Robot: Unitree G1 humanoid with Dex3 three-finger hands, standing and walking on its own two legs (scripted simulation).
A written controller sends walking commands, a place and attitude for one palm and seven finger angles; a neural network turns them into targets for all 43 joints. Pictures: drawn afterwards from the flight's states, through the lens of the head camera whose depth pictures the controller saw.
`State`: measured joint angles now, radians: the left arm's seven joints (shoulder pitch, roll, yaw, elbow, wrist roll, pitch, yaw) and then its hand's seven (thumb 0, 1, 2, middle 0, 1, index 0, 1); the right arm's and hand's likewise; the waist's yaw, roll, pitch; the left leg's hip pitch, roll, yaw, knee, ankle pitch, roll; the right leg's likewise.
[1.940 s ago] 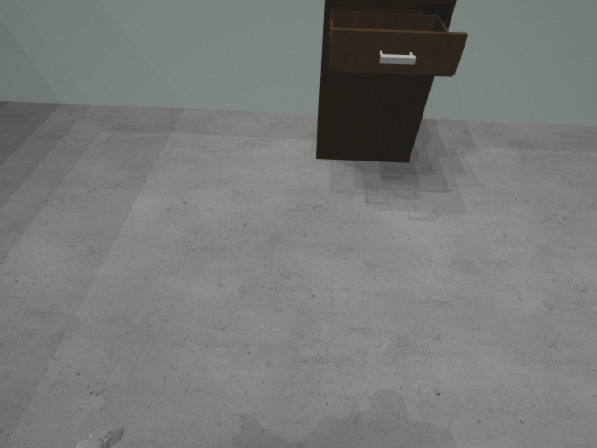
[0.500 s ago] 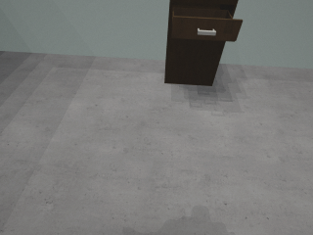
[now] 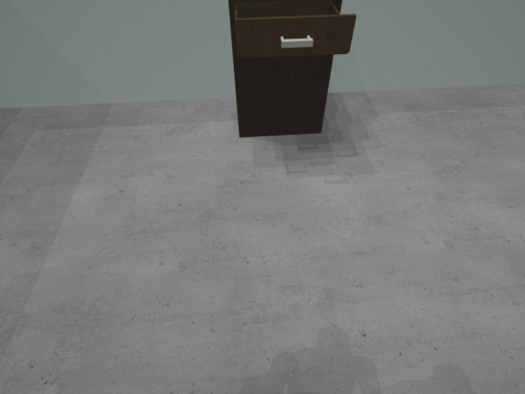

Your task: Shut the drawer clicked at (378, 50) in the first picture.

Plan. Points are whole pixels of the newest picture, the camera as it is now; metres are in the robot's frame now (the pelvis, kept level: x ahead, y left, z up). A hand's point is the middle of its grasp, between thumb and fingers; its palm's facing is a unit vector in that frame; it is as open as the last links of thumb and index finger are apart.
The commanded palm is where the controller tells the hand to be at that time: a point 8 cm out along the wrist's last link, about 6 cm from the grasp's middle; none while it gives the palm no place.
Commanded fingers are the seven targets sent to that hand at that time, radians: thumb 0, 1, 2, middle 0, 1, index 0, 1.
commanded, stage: walk to a spot facing it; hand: left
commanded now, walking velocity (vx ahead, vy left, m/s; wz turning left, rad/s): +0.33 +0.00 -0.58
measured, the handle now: (296, 40) +1.33 -0.02 -0.04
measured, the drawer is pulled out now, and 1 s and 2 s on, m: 0.30 0.30 0.30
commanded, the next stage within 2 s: turn to face it in 1.84 s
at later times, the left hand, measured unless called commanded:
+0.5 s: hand (141, 345) +0.23 +0.27 -0.18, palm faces -0.18 -0.96 -0.20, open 7.4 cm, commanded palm none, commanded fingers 0.00 0.90 0.90 -0.20 -0.30 -0.20 -0.30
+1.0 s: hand (270, 203) +0.59 +0.04 -0.16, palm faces -0.57 -0.81 -0.14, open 7.4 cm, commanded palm none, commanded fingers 0.00 0.90 0.90 -0.20 -0.30 -0.20 -0.30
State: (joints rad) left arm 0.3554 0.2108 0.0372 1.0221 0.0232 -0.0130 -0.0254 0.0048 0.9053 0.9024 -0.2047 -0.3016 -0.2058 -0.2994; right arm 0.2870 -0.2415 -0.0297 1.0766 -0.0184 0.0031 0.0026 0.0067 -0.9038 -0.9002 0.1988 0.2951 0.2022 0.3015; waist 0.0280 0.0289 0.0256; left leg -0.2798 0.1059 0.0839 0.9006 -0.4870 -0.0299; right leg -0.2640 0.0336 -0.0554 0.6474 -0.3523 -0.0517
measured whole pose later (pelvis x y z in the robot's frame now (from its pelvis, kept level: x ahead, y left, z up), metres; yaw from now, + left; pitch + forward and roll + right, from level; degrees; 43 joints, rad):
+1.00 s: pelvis +0.39 -0.03 -0.01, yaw -30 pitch +1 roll +0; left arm 0.06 0.17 0.05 0.94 0.04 -0.02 -0.04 0.00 0.91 0.90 -0.20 -0.30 -0.20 -0.30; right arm 0.54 -0.12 -0.02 1.15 -0.02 -0.05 0.00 0.01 -0.91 -0.90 0.20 0.29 0.20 0.30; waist -0.08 -0.01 0.09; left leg -0.01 0.17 0.35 0.70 -0.49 -0.05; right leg -0.44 -0.02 -0.16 0.62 -0.18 -0.08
